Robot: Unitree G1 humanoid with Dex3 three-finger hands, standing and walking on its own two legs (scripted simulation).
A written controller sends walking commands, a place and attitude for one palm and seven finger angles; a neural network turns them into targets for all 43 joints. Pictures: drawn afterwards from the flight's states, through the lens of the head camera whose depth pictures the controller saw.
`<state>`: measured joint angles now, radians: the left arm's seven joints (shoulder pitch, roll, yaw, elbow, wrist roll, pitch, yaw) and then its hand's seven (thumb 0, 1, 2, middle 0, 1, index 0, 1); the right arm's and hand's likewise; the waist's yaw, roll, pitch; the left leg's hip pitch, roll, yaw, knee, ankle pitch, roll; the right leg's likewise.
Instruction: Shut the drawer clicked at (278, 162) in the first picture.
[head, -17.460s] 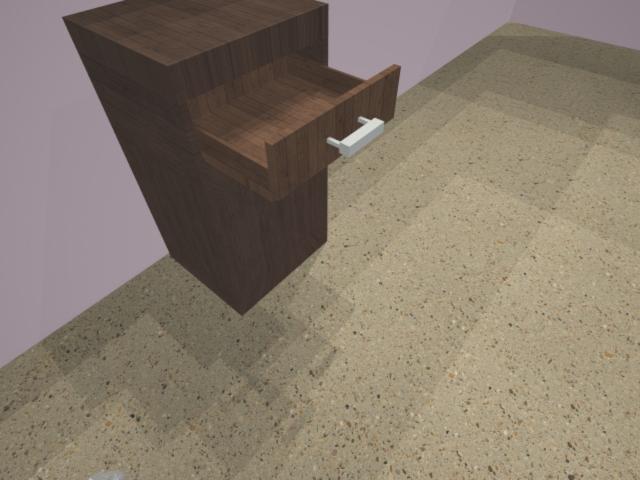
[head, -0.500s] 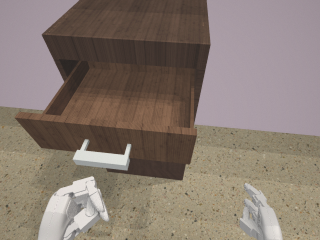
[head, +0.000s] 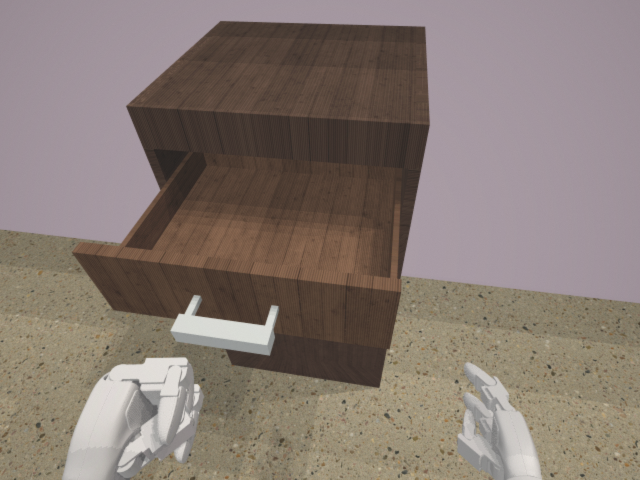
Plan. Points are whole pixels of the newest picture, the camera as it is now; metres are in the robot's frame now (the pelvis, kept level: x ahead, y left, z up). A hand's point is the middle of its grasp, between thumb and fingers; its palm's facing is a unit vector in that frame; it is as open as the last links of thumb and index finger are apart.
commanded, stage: raise the hand and make a fist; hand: left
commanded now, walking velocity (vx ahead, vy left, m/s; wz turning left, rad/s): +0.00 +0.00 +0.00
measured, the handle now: (229, 320) +0.32 +0.16 +0.03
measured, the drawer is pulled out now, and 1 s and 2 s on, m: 0.25 0.25 0.25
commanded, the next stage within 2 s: bring the fist close to the handle in 0.28 s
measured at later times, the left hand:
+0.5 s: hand (204, 424) +0.15 +0.12 +0.12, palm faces -0.06 -1.00 -0.06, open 3.2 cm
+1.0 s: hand (233, 405) +0.19 +0.11 +0.07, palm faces -0.07 -1.00 -0.05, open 3.2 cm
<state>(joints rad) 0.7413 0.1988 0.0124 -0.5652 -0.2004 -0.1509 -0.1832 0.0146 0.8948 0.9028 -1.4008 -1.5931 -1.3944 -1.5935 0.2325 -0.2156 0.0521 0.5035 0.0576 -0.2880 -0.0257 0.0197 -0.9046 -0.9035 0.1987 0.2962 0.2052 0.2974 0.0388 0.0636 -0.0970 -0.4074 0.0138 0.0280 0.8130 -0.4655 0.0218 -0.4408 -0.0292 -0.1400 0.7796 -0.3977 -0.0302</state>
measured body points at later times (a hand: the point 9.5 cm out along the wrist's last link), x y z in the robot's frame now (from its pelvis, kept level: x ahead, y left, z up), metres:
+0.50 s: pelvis -0.01 +0.00 +0.00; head -0.01 -0.02 +0.45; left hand +0.15 +0.18 +0.13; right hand +0.19 -0.22 -0.05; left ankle -0.03 +0.10 -0.71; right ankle +0.01 -0.10 -0.71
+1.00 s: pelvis -0.01 -0.01 -0.01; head +0.02 -0.03 +0.44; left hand +0.19 +0.17 +0.08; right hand +0.17 -0.24 -0.08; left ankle -0.03 +0.10 -0.71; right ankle +0.01 -0.10 -0.71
